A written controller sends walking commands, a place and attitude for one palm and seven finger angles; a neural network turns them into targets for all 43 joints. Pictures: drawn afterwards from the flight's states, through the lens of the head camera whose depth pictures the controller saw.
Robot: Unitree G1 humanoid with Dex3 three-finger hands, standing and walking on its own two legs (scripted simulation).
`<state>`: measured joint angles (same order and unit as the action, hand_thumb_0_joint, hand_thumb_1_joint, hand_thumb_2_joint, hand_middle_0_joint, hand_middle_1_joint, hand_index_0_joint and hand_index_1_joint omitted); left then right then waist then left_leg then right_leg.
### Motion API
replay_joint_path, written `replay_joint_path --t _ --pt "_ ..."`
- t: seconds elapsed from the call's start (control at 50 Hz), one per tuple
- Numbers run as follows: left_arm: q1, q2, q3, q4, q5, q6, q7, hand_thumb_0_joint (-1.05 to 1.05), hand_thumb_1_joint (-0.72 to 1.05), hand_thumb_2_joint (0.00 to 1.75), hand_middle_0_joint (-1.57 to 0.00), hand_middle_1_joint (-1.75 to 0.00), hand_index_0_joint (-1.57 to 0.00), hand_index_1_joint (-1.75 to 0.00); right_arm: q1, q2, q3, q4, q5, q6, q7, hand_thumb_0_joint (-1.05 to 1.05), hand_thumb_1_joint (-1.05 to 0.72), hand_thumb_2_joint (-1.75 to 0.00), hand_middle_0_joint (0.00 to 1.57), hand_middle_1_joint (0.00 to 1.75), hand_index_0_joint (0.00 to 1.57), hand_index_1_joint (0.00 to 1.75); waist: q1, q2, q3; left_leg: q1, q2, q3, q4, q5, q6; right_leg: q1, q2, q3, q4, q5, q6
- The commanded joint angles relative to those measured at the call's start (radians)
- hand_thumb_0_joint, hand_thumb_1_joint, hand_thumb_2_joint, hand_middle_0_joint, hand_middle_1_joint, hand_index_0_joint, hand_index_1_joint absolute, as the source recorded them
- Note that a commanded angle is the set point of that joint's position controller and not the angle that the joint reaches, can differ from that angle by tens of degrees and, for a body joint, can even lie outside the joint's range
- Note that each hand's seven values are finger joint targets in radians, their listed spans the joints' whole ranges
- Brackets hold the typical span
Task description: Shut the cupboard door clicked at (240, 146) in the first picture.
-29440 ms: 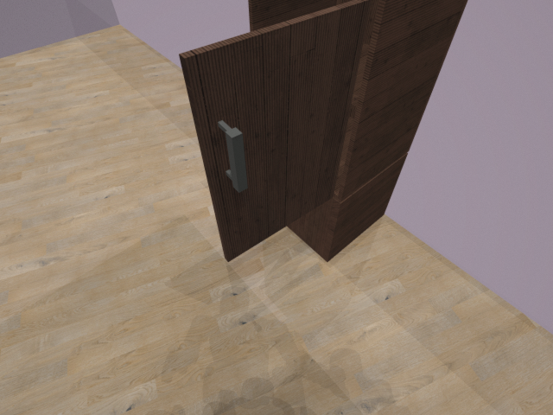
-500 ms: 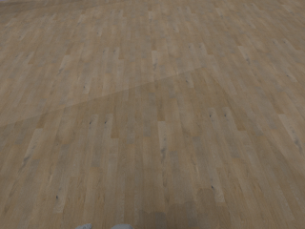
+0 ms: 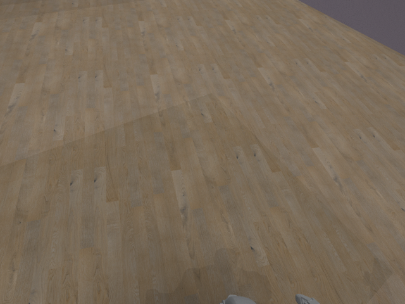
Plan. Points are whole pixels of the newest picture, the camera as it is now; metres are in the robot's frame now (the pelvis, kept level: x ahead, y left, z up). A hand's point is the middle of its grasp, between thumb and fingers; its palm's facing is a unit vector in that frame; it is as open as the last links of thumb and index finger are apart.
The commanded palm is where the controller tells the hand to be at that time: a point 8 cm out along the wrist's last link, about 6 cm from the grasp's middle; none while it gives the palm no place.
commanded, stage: turn to face it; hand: left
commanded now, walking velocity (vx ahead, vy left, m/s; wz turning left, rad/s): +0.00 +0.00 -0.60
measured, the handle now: out of the picture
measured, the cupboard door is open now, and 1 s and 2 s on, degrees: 55 55 55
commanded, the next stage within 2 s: none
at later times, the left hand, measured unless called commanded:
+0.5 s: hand (149, 293) +0.16 +0.12 -0.16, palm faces -0.31 -0.91 -0.26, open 7.4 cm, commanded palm none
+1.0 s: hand (160, 265) +0.22 +0.11 -0.17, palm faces -0.55 -0.81 -0.21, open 7.4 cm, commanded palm none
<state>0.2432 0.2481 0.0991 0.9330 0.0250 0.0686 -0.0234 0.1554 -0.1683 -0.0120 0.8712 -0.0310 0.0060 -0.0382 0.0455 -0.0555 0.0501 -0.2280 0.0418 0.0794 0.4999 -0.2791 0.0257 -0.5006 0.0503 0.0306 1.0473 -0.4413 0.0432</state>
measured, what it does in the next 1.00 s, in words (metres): steps on the spot, turning right: right foot, then left foot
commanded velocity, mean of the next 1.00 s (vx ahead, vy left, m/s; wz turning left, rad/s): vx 0.00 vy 0.00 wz -0.60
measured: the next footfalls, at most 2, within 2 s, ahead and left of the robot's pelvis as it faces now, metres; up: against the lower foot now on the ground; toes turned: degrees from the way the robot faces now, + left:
right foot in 0.32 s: +0.00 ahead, -0.16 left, +0.00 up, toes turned -17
left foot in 0.70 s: +0.12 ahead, +0.08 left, +0.00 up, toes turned -22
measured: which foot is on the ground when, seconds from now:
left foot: down 0.00-0.32, up 0.34-0.68, down 0.70-1.00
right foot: up 0.00-0.30, down 0.32-0.70, up 0.72-1.00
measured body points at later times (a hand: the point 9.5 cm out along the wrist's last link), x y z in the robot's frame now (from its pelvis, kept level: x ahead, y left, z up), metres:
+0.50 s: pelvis +0.00 -0.04 -0.01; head +0.04 -0.06 +0.44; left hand +0.18 +0.17 -0.13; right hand -0.04 -0.31 -0.15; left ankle +0.02 +0.10 -0.67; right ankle -0.04 -0.14 -0.74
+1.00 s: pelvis +0.02 -0.01 +0.00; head +0.07 -0.02 +0.45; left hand +0.25 +0.15 -0.15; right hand -0.07 -0.25 -0.13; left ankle +0.08 +0.09 -0.74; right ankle -0.07 -0.12 -0.69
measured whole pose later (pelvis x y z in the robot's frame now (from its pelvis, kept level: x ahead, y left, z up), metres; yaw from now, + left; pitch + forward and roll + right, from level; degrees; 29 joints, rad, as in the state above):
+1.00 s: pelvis +0.02 -0.01 +0.00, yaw -36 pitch +0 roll -2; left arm 0.16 0.26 0.09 0.89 0.02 0.08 -0.04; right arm 0.23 -0.19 -0.02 0.88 -0.04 0.01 -0.02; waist 0.01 -0.01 0.09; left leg -0.22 0.15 0.20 0.52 -0.29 -0.01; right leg -0.41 -0.03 -0.04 0.91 -0.45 0.05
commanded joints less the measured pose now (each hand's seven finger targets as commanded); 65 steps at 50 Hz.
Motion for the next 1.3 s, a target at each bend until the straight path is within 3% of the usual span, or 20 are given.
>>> replay_joint_path --t 0.0,0.18,0.26,0.28,0.3,0.32,0.44,0.58,0.64,0.68,0.72,0.78,0.98,1.04,1.06,1.08,1.12,1.14,1.2,1.28 --pt "-0.01 0.062 0.017 -0.096 -0.004 -0.007 -0.009 0.0 0.9 0.9 -0.2 -0.3 -0.2 -0.3 0.034 -0.197 -0.052 -0.057 0.001 -0.017 -0.018 0.0 -0.9 -0.9 0.2 0.3 0.2 0.3 -0.03 0.221 -0.056 0.135 0.263 -0.107 -0.16 0.506 0.105 -0.092 -0.069 -0.017 0.116 0.035 0.027" --pt "-0.126 0.039 -0.004 -0.139 -0.002 -0.014 -0.016 0.0 0.9 0.9 -0.2 -0.3 -0.2 -0.3 0.129 -0.239 -0.082 -0.007 -0.002 -0.006 -0.001 0.0 -0.9 -0.9 0.2 0.3 0.2 0.3 -0.088 0.294 -0.068 0.173 0.304 -0.004 -0.086 0.535 0.102 0.058 -0.072 -0.121 -0.245 0.022 0.001" --pt "-0.022 0.08 0.003 -0.115 -0.004 -0.032 -0.01 0.0 0.9 0.9 -0.2 -0.3 -0.2 -0.3 0.09 -0.258 -0.09 -0.015 0.008 -0.001 0.012 0.0 -0.9 -0.9 0.2 0.3 0.2 0.3 -0.02 0.231 -0.114 0.063 0.279 0.065 0.09 0.435 0.017 0.319 -0.058 -0.136 -0.558 0.25 -0.042" --pt "0.058 0.154 0.016 -0.09 0.003 -0.045 -0.001 0.0 0.9 0.9 -0.2 -0.3 -0.2 -0.3 0.089 -0.223 -0.086 -0.029 0.02 0.0 0.019 0.0 -0.9 -0.9 0.2 0.3 0.2 0.3 0.018 0.069 -0.164 -0.062 0.22 0.118 0.261 0.281 -0.04 0.493 -0.173 0.003 -0.652 0.417 -0.087" --pt "0.116 0.262 0.038 -0.073 0.008 -0.058 0.015 0.0 0.9 0.9 -0.2 -0.3 -0.2 -0.3 0.036 -0.133 -0.06 -0.08 0.021 0.001 0.023 0.0 -0.9 -0.9 0.2 0.3 0.2 0.3 0.05 -0.244 -0.149 -0.363 0.049 0.139 0.5 -0.324 -0.097 0.615 -0.411 0.351 -0.675 0.811 -0.199" --pt "0.135 0.278 0.037 -0.065 -0.008 -0.052 0.029 0.0 0.9 0.9 -0.2 -0.3 -0.2 -0.3 0.012 -0.17 -0.056 -0.09 0.019 0.021 0.012 0.0 -0.9 -0.9 0.2 0.3 0.2 0.3 0.057 -0.206 -0.141 -0.386 0.05 -0.017 0.648 -0.38 -0.092 0.523 -0.473 0.374 -0.681 0.843 -0.274" --pt "-0.098 0.171 0.013 -0.136 0.0 -0.05 0.042 0.0 0.9 0.9 -0.2 -0.3 -0.2 -0.3 0.063 -0.161 -0.062 -0.038 0.017 0.028 0.022 0.0 -0.9 -0.9 0.2 0.3 0.2 0.3 -0.058 -0.085 -0.085 -0.296 0.06 -0.063 0.598 -0.127 -0.111 0.324 -0.288 0.184 -0.685 0.561 -0.22" --pt "-0.065 0.192 0.024 -0.126 0.008 -0.045 0.029 0.0 0.9 0.9 -0.2 -0.3 -0.2 -0.3 0.041 -0.143 -0.062 -0.066 0.022 0.014 0.019 0.0 -0.9 -0.9 0.2 0.3 0.2 0.3 -0.038 -0.111 -0.073 -0.196 0.002 -0.049 0.286 -0.147 -0.102 0.283 -0.269 0.295 -0.669 0.462 -0.228" --pt "-0.096 0.164 0.021 -0.126 -0.005 -0.036 0.029 0.0 0.9 0.9 -0.2 -0.3 -0.2 -0.3 0.13 -0.153 -0.062 -0.036 0.028 -0.003 0.009 0.0 -0.9 -0.9 0.2 0.3 0.2 0.3 -0.085 -0.071 -0.107 0.043 -0.016 -0.046 -0.033 0.051 -0.094 0.175 -0.198 0.286 -0.551 0.47 -0.147" --pt "-0.054 0.061 0.0 -0.157 -0.023 -0.027 0.017 0.0 0.9 0.9 -0.2 -0.3 -0.2 -0.3 0.177 -0.314 -0.086 -0.039 0.006 -0.019 0.0 0.0 -0.9 -0.9 0.2 0.3 0.2 0.3 -0.089 0.392 -0.142 0.219 0.371 -0.418 -0.218 0.217 0.048 -0.074 0.025 0.043 -0.199 -0.107 -0.029" --pt "-0.088 0.097 0.008 -0.161 -0.005 -0.025 0.011 0.0 0.9 0.9 -0.2 -0.3 -0.2 -0.3 0.15 -0.282 -0.073 -0.056 -0.006 -0.014 -0.006 0.0 -0.9 -0.9 0.2 0.3 0.2 0.3 -0.082 0.227 -0.093 0.082 0.415 -0.37 -0.204 0.334 0.143 -0.049 -0.047 0.041 0.091 -0.139 -0.019" --pt "-0.08 0.087 0.015 -0.131 -0.003 -0.014 -0.007 0.0 0.9 0.9 -0.2 -0.3 -0.2 -0.3 0.064 -0.229 -0.058 -0.076 -0.006 -0.016 -0.011 0.0 -0.9 -0.9 0.2 0.3 0.2 0.3 -0.047 0.241 -0.056 0.084 0.316 -0.178 -0.162 0.474 0.107 -0.07 -0.076 0.007 0.151 -0.046 0.009" --pt "-0.13 0.043 -0.006 -0.144 -0.005 -0.017 -0.019 0.0 0.9 0.9 -0.2 -0.3 -0.2 -0.3 0.132 -0.255 -0.085 -0.024 -0.002 -0.002 0.004 0.0 -0.9 -0.9 0.2 0.3 0.2 0.3 -0.09 0.307 -0.093 0.167 0.317 0.002 -0.072 0.498 0.091 0.091 -0.059 -0.13 -0.274 -0.001 -0.007" --pt "-0.028 0.078 0.003 -0.116 -0.003 -0.029 -0.012 0.0 0.9 0.9 -0.2 -0.3 -0.2 -0.3 0.083 -0.263 -0.093 -0.033 0.008 0.004 0.013 0.0 -0.9 -0.9 0.2 0.3 0.2 0.3 -0.026 0.237 -0.102 0.046 0.296 0.067 0.065 0.357 0.017 0.307 -0.052 -0.139 -0.537 0.228 -0.037" --pt "0.053 0.14 0.016 -0.092 0.002 -0.038 -0.005 0.0 0.9 0.9 -0.2 -0.3 -0.2 -0.3 0.067 -0.231 -0.09 -0.044 0.017 0.007 0.019 0.0 -0.9 -0.9 0.2 0.3 0.2 0.3 0.017 0.091 -0.134 -0.064 0.24 0.107 0.213 0.182 -0.036 0.444 -0.141 -0.021 -0.653 0.345 -0.069" --pt "0.09 0.25 0.036 -0.078 0.011 -0.053 0.01 0.0 0.9 0.9 -0.2 -0.3 -0.2 -0.3 0.027 -0.14 -0.066 -0.091 0.019 0.009 0.023 0.0 -0.9 -0.9 0.2 0.3 0.2 0.3 0.043 -0.268 -0.093 -0.345 0.07 0.14 0.446 -0.328 -0.095 0.54 -0.379 0.34 -0.721 0.629 -0.17" --pt "0.077 0.259 0.031 -0.086 -0.007 -0.044 0.028 0.0 0.9 0.9 -0.2 -0.3 -0.2 -0.3 -0.009 -0.165 -0.062 -0.107 0.02 0.034 0.017 0.0 -0.9 -0.9 0.2 0.3 0.2 0.3 0.029 -0.165 -0.049 -0.41 0.064 -0.07 0.68 -0.308 -0.084 0.4 -0.426 0.357 -0.753 0.537 -0.264" --pt "0.007 0.219 0.033 -0.096 -0.005 -0.045 0.039 0.0 0.9 0.9 -0.2 -0.3 -0.2 -0.3 -0.015 -0.164 -0.067 -0.094 0.017 0.036 0.016 0.0 -0.9 -0.9 0.2 0.3 0.2 0.3 0.002 -0.232 -0.041 -0.436 0.071 -0.087 0.702 -0.245 -0.086 0.38 -0.37 0.368 -0.766 0.458 -0.237" --pt "-0.078 0.155 0.006 -0.13 -0.009 -0.054 0.035 0.0 0.9 0.9 -0.2 -0.3 -0.2 -0.3 0.028 -0.18 -0.071 -0.053 0.012 0.033 0.026 0.0 -0.9 -0.9 0.2 0.3 0.2 0.3 -0.051 -0.123 -0.048 -0.366 0.07 -0.088 0.666 -0.089 -0.106 0.329 -0.274 0.22 -0.734 0.465 -0.203" --pt "-0.031 0.163 0.01 -0.116 -0.005 -0.061 0.032 0.0 0.9 0.9 -0.2 -0.3 -0.2 -0.3 0.022 -0.157 -0.066 -0.049 0.012 0.031 0.026 0.0 -0.9 -0.9 0.2 0.3 0.2 0.3 -0.035 -0.049 -0.094 -0.328 0.034 -0.068 0.544 -0.078 -0.116 0.372 -0.254 0.233 -0.707 0.512 -0.215"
